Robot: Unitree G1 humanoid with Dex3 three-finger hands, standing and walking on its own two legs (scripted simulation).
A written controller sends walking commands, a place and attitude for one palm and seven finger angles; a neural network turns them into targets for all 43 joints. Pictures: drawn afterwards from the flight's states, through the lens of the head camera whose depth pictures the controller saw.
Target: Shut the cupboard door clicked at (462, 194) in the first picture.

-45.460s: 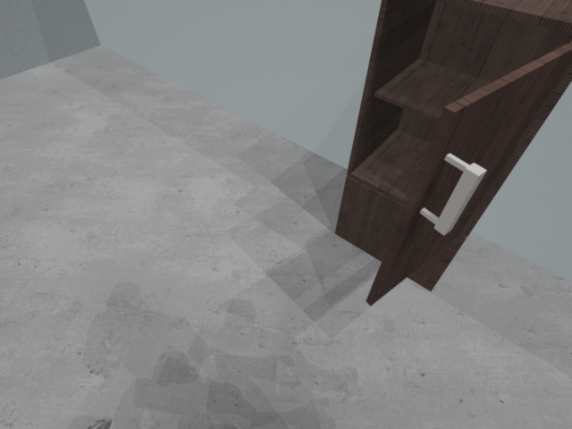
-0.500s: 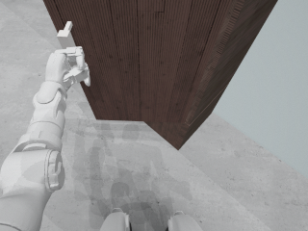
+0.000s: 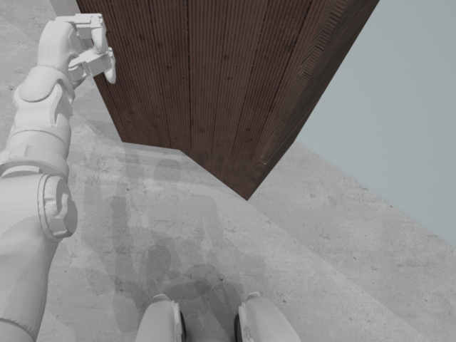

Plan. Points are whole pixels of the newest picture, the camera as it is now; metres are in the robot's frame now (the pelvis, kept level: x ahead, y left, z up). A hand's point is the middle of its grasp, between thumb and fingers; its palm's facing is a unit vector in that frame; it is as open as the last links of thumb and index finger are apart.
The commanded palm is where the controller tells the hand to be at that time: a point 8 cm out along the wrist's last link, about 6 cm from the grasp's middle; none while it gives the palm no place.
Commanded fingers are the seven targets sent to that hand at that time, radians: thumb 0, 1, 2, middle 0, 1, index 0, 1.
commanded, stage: push the door shut along its arc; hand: left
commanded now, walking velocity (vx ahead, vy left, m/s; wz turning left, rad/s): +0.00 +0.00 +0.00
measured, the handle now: (81, 23) +0.63 +0.18 +0.12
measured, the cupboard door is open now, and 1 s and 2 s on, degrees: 32 26 26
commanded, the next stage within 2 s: pull the fist back off the door in 0.56 s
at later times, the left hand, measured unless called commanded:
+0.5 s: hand (146, 31) +0.60 +0.07 +0.12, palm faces -0.33 -0.94 +0.00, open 3.1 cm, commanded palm +0.61 +0.11 +0.12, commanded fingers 0.00 0.90 0.90 -1.30 -1.50 -1.30 -1.50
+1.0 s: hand (153, 36) +0.60 +0.06 +0.11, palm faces +0.05 -1.00 -0.01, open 3.1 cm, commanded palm +0.57 +0.10 +0.12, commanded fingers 0.00 0.90 0.90 -1.30 -1.50 -1.30 -1.50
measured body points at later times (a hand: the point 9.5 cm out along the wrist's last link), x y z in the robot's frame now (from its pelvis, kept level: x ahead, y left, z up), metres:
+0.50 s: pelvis +0.01 +0.00 -0.02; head +0.18 +0.02 +0.40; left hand +0.62 +0.13 +0.12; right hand -0.07 -0.25 -0.11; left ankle +0.05 +0.10 -0.66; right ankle +0.00 -0.14 -0.66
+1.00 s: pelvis +0.02 -0.01 +0.00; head +0.17 +0.01 +0.42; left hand +0.60 +0.12 +0.12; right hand -0.05 -0.25 -0.10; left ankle +0.05 +0.10 -0.66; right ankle +0.00 -0.14 -0.66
